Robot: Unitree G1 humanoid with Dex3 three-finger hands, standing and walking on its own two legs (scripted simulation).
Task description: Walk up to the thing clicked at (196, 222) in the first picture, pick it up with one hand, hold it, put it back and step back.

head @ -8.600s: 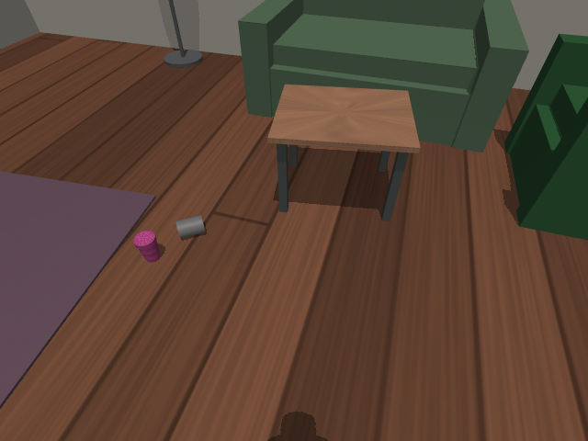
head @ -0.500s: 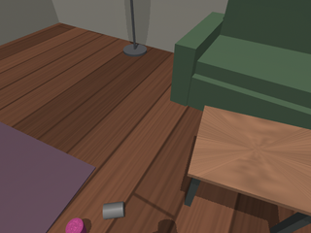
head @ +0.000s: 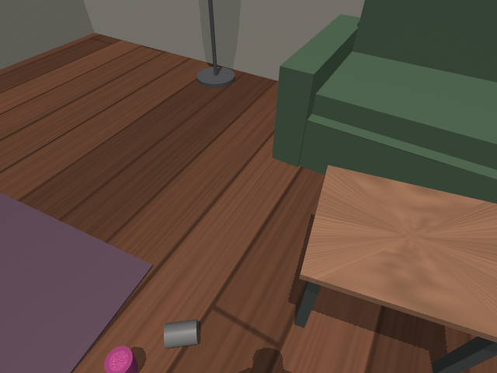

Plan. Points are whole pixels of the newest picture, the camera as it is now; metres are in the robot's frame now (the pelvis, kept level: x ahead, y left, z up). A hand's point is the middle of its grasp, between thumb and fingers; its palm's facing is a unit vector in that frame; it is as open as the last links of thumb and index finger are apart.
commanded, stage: walk up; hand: left
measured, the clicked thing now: (182, 333) +0.43 +0.27 -0.72
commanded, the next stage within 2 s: stand in 1.56 s
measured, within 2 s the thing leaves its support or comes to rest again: neither
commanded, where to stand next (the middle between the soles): +0.06 +0.02 m, yaw +1 degrees
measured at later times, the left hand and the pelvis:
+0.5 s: hand out of the picture +0.06 +0.30 -0.15, palm faces +0.00 -0.93 -0.37, open 7.4 cm; pelvis +0.00 +0.02 +0.00, yaw +0 degrees
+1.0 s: hand out of the picture +0.13 +0.26 -0.14, palm faces +0.01 -0.95 -0.32, open 7.4 cm; pelvis +0.03 +0.01 +0.01, yaw +0 degrees
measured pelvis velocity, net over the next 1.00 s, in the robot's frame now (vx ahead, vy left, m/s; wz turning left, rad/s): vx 0.03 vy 0.01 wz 0.01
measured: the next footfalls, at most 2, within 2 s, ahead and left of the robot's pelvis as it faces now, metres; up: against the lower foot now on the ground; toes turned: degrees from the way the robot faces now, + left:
right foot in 0.52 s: +0.05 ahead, -0.11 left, +0.00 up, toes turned +0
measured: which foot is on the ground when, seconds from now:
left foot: down 0.00-1.00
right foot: down 0.00-0.28, up 0.30-0.50, down 0.52-1.00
